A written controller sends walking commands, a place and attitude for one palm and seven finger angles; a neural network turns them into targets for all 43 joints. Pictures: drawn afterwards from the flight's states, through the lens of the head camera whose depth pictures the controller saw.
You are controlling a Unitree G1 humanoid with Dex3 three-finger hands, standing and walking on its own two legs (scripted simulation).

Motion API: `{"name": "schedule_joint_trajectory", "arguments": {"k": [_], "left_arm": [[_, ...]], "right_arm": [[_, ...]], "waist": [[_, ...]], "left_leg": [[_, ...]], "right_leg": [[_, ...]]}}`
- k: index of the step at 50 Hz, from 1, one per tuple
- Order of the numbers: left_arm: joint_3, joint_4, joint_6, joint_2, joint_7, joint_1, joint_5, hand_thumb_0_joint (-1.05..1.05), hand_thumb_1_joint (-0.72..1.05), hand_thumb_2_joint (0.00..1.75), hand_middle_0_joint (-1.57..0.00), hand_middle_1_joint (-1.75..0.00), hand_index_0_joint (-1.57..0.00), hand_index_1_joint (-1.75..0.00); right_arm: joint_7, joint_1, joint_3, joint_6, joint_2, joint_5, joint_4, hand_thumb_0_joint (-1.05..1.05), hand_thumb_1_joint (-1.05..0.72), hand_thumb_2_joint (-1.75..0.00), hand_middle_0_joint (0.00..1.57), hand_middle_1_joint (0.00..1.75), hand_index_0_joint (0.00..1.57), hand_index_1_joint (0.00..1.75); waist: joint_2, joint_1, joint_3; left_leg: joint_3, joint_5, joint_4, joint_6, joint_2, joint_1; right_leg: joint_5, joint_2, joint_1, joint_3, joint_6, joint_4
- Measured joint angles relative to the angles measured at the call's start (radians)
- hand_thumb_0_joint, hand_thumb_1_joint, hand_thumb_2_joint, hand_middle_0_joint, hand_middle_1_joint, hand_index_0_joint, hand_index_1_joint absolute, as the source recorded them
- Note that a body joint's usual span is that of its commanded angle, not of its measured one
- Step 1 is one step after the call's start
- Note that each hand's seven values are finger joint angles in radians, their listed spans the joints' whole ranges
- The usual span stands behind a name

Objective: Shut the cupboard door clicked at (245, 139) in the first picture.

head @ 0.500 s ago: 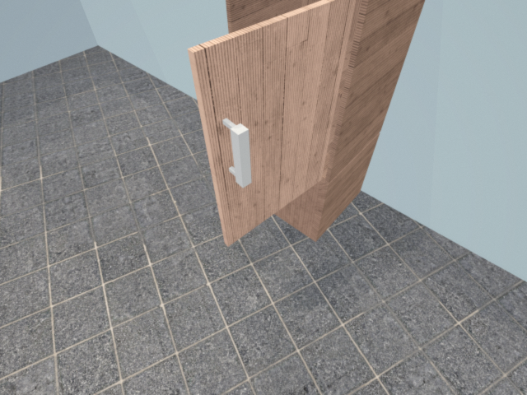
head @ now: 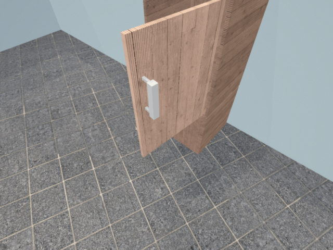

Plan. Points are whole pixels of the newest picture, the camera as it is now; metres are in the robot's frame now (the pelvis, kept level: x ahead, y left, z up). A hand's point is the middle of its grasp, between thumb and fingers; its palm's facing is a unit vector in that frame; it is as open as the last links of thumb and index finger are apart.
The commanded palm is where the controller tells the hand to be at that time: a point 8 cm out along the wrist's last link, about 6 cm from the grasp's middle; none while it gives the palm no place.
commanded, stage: look at it before walking up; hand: left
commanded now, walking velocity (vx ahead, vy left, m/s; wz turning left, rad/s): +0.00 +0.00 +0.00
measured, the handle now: (149, 98) +0.58 +0.09 +0.01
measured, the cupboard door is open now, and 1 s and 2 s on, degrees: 82 82 82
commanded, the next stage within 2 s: walk around to get in front in 0.34 s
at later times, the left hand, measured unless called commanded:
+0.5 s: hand out of the picture +0.06 +0.23 -0.16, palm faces -0.02 -0.95 -0.30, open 7.4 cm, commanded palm none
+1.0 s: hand out of the picture +0.08 +0.16 -0.18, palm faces -0.16 -0.94 -0.29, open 7.3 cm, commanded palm none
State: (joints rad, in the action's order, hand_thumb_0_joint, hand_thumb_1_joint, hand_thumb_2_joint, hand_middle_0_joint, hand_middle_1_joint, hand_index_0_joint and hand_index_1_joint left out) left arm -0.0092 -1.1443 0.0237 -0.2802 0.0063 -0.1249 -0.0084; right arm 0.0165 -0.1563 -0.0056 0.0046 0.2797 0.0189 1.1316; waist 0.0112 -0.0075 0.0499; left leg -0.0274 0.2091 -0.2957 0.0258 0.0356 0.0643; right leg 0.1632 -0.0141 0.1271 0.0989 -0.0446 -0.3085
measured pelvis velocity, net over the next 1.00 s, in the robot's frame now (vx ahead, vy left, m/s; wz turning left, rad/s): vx -0.02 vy -0.04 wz -0.21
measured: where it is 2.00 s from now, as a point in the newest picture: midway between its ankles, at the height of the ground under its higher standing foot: outside the picture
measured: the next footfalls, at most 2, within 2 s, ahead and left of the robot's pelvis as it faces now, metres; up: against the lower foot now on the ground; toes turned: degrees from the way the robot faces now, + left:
left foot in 1.48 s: +0.08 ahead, +0.09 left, +0.00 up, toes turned -31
right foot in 1.78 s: -0.06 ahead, -0.17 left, +0.00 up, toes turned -43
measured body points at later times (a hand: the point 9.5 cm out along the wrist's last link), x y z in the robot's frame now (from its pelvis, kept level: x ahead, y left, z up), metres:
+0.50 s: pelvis +0.00 +0.00 +0.00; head +0.02 +0.00 +0.45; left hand +0.06 +0.28 -0.14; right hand +0.04 -0.27 -0.15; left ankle -0.03 +0.13 -0.75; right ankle +0.01 -0.09 -0.75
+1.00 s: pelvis -0.02 -0.04 -0.02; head +0.03 -0.08 +0.42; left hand +0.08 +0.21 -0.16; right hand -0.03 -0.29 -0.19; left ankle -0.04 +0.13 -0.69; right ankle -0.03 -0.11 -0.75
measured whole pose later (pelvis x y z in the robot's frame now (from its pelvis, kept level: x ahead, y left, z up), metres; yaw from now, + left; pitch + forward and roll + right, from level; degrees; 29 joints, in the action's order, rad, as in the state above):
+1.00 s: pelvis -0.02 -0.04 -0.02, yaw -12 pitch -1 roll +2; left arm -0.07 -0.96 -0.03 -0.20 0.00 -0.18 -0.02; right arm 0.03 -0.17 0.05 0.07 0.23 0.01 1.01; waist 0.04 0.01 0.15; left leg -0.04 0.50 -1.02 0.04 0.08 0.38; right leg 0.33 -0.04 0.32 0.02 -0.08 -0.66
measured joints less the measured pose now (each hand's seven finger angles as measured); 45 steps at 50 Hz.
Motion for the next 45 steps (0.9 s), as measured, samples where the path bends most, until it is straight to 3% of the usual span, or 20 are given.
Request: {"name": "schedule_joint_trajectory", "arguments": {"k": [27, 38, 42, 45], "left_arm": [[-0.002, 0.006, -0.012, -0.003, 0.001, -0.001, -0.001, 0.01, 0.91, 0.9, -0.2, -0.3, -0.2, -0.3], [-0.032, 0.08, -0.079, 0.043, -0.013, -0.045, -0.01, 0.01, 0.91, 0.9, -0.2, -0.3, -0.2, -0.3], [-0.048, 0.119, -0.1, 0.061, -0.025, -0.039, -0.012, 0.01, 0.91, 0.9, -0.2, -0.3, -0.2, -0.3], [-0.055, 0.153, -0.087, 0.076, -0.034, -0.042, -0.011, 0.01, 0.91, 0.9, -0.2, -0.3, -0.2, -0.3]], "right_arm": [[0.005, 0.005, -0.001, 0.001, 0.001, 0.002, -0.007, 0.0, -0.9, -0.89, 0.2, 0.3, 0.2, 0.3], [0.025, -0.022, 0.021, 0.027, -0.07, 0.005, -0.093, 0.0, -0.9, -0.89, 0.2, 0.3, 0.2, 0.3], [0.028, -0.051, 0.028, 0.025, -0.076, 0.014, -0.106, 0.0, -0.9, -0.89, 0.2, 0.3, 0.21, 0.3], [0.026, -0.069, 0.035, 0.032, -0.066, 0.016, -0.109, 0.0, -0.9, -0.89, 0.2, 0.3, 0.21, 0.3]], "waist": [[0.001, 0.009, 0.006], [-0.03, 0.014, 0.037], [-0.019, 0.013, 0.06], [0.018, 0.018, 0.069]], "left_leg": [[-0.015, 0.001, -0.009, -0.006, -0.005, 0.014], [-0.12, 0.097, -0.179, -0.005, 0.018, 0.087], [-0.147, 0.118, -0.217, 0.003, 0.036, 0.091], [-0.151, 0.145, -0.271, 0.028, 0.073, 0.109]], "right_leg": [[-0.002, 0.005, 0.023, -0.015, 0.007, -0.015], [0.083, -0.015, 0.173, -0.11, 0.005, -0.256], [0.278, -0.003, 0.245, -0.093, 0.021, -0.512], [0.236, 0.011, 0.202, -0.063, 0.024, -0.436]]}}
